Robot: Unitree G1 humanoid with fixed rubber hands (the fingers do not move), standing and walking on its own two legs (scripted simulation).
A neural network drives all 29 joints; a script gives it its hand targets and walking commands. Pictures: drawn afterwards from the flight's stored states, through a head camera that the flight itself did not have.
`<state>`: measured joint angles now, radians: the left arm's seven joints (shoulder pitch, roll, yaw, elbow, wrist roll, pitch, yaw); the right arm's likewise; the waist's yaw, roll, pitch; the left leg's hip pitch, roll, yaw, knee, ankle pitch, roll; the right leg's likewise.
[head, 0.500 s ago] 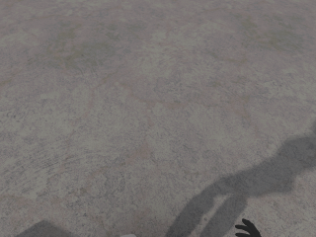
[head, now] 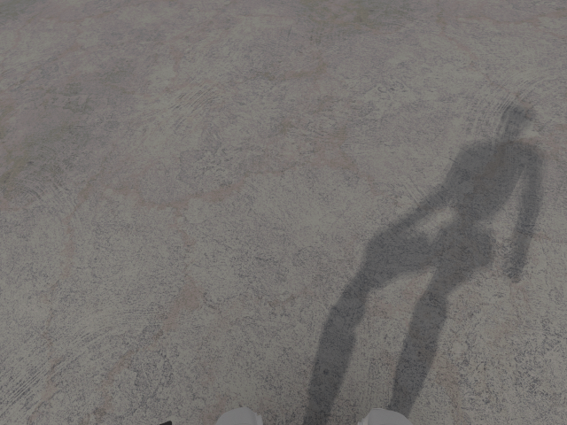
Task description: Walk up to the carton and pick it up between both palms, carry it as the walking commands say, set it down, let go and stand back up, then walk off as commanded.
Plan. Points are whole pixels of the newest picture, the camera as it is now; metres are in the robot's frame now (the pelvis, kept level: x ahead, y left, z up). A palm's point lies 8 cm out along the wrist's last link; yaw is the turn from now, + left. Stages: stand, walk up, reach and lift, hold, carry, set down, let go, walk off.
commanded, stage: walk off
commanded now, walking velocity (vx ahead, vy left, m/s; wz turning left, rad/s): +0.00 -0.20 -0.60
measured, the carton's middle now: out of the picture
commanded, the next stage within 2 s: stand in 1.66 s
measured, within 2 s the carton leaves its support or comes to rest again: neither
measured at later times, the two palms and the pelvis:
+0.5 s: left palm (251, 393) +0.18 +0.10 -0.13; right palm out of the picture -0.02 -0.38 -0.10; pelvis +0.03 -0.12 +0.02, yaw -18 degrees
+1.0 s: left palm (358, 385) +0.19 -0.07 -0.15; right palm out of the picture -0.04 -0.49 -0.11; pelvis +0.02 -0.25 +0.00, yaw -35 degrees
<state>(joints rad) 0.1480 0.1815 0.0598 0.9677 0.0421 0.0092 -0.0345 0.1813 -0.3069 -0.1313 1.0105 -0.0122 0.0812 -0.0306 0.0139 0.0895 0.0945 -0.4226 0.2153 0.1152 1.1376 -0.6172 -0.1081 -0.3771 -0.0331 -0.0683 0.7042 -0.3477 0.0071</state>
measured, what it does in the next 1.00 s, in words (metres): steps to the right, turning right: left foot, then right foot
